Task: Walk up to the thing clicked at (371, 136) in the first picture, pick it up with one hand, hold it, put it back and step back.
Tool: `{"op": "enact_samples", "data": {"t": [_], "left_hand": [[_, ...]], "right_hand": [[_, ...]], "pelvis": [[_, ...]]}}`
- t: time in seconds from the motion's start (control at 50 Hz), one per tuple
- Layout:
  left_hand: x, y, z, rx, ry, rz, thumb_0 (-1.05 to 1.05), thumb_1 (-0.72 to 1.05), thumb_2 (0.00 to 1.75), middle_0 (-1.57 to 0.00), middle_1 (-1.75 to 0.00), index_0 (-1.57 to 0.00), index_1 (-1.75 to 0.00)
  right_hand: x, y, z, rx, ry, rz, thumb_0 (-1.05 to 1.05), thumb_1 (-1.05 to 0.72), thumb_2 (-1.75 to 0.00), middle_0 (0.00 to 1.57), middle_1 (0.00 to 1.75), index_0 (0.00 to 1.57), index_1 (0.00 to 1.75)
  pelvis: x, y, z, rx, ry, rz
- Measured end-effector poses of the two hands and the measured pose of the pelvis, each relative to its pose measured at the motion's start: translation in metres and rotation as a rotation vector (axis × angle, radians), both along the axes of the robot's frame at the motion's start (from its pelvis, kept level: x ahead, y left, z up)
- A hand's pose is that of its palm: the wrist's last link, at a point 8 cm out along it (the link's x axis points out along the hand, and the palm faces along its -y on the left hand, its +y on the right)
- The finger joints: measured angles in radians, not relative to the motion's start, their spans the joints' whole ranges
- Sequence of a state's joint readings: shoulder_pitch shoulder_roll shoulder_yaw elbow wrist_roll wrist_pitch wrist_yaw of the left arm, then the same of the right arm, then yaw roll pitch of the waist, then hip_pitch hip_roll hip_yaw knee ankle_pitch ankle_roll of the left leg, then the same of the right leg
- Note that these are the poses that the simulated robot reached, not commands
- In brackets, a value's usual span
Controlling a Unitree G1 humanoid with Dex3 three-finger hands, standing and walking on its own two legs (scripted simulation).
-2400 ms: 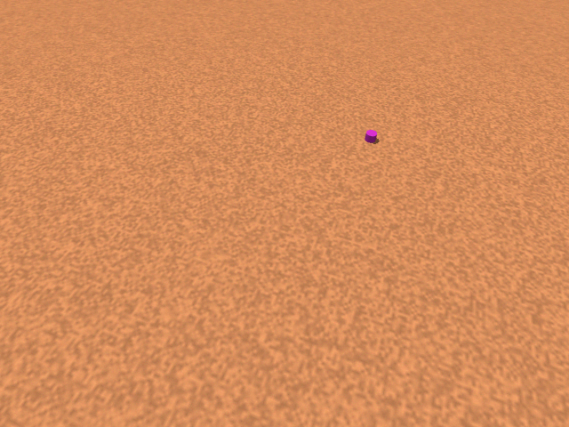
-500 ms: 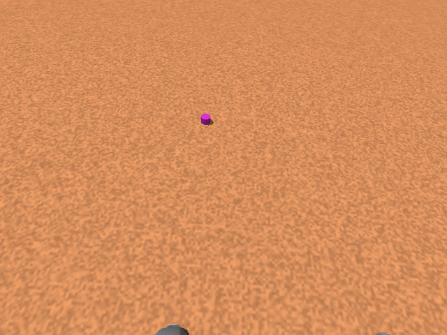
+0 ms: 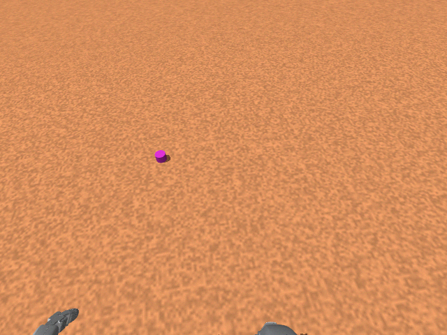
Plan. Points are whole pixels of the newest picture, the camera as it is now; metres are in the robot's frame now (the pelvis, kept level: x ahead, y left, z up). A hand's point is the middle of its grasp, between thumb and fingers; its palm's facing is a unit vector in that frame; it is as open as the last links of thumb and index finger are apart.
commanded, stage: walk up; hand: left
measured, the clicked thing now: (160, 156) +1.22 +0.34 -0.72
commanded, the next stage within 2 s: none
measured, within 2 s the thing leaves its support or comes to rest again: neither
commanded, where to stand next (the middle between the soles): +0.78 +0.05 m, yaw -1 degrees
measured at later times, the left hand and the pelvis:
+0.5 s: hand (72, 311) +0.23 +0.31 -0.13, palm faces -0.01 -0.92 -0.38, open 7.4 cm; pelvis +0.22 +0.02 +0.01, yaw +0 degrees
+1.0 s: hand (110, 190) +0.51 +0.28 -0.11, palm faces -0.08 -0.91 -0.40, open 7.4 cm; pelvis +0.41 +0.01 +0.01, yaw -2 degrees
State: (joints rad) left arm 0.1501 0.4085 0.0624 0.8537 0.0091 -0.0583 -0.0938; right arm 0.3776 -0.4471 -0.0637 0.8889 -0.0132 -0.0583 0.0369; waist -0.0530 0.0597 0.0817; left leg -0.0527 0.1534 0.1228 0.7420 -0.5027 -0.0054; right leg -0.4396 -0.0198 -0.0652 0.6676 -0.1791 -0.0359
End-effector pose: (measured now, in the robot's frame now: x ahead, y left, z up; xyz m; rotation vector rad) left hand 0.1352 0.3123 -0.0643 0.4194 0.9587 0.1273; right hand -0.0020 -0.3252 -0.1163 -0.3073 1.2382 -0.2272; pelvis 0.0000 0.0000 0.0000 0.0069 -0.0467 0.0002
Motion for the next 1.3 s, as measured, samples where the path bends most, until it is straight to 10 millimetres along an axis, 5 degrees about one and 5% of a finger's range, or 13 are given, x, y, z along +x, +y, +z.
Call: {"op": "enact_samples", "data": {"t": [0.14, 0.32, 0.44, 0.56, 0.76, 0.98, 1.14, 1.3], "left_hand": [[0.015, -0.025, 0.011, -0.021, 0.040, 0.071, 0.01, 0.90, 0.90, -0.20, -0.30, -0.20, -0.30], [0.025, -0.009, 0.007, -0.006, 0.178, 0.127, 0.01, 0.90, 0.90, -0.20, -0.30, -0.21, -0.30], [0.060, 0.023, -0.011, -0.003, 0.218, 0.167, 0.01, 0.90, 0.90, -0.20, -0.30, -0.21, -0.30], [0.118, 0.049, -0.037, -0.020, 0.264, 0.171, 0.01, 0.90, 0.90, -0.20, -0.30, -0.20, -0.30], [0.252, 0.049, -0.020, -0.060, 0.151, 0.073, 0.01, 0.90, 0.90, -0.20, -0.30, -0.20, -0.30], [0.366, 0.019, -0.009, 0.005, 0.096, 0.034, 0.01, 0.90, 0.90, -0.20, -0.30, -0.20, -0.30], [0.386, 0.006, 0.009, 0.006, 0.079, 0.088, 0.01, 0.90, 0.90, -0.20, -0.30, -0.21, -0.30], [0.398, 0.033, -0.001, -0.005, 0.141, 0.126, 0.01, 0.90, 0.90, -0.20, -0.30, -0.21, -0.30]], "right_hand": [[0.102, -0.001, 0.017, 0.048, -0.076, 0.049, 0.01, -0.90, -0.90, 0.20, 0.30, 0.21, 0.30], [0.197, -0.007, 0.038, 0.014, -0.105, 0.074, 0.00, -0.90, -0.90, 0.20, 0.30, 0.20, 0.30], [0.265, 0.010, 0.040, -0.019, -0.077, 0.119, 0.01, -0.90, -0.90, 0.20, 0.30, 0.20, 0.30], [0.344, 0.047, 0.044, -0.039, -0.165, 0.148, 0.01, -0.90, -0.90, 0.20, 0.30, 0.20, 0.30], [0.378, 0.063, 0.060, -0.030, -0.160, 0.062, 0.00, -0.90, -0.90, 0.21, 0.30, 0.21, 0.30], [0.417, 0.021, 0.014, 0.004, -0.043, -0.005, 0.01, -0.90, -0.90, 0.21, 0.30, 0.21, 0.30], [0.493, 0.021, 0.018, 0.040, -0.057, 0.052, 0.01, -0.90, -0.90, 0.20, 0.30, 0.20, 0.30], [0.557, 0.032, 0.036, 0.007, -0.073, 0.093, 0.00, -0.91, -0.90, 0.20, 0.30, 0.20, 0.30]], "pelvis": [[0.057, -0.016, 0.023, 0.025, -0.011, -0.031], [0.130, -0.009, 0.030, -0.025, 0.012, -0.038], [0.188, 0.009, 0.020, -0.051, 0.024, -0.015], [0.245, 0.036, 0.009, -0.017, 0.017, -0.018], [0.320, 0.045, 0.027, -0.008, -0.014, -0.032], [0.406, 0.017, 0.008, -0.001, -0.007, -0.037], [0.450, 0.010, 0.023, 0.008, -0.020, -0.029], [0.495, 0.027, 0.024, -0.033, -0.010, -0.008]]}}
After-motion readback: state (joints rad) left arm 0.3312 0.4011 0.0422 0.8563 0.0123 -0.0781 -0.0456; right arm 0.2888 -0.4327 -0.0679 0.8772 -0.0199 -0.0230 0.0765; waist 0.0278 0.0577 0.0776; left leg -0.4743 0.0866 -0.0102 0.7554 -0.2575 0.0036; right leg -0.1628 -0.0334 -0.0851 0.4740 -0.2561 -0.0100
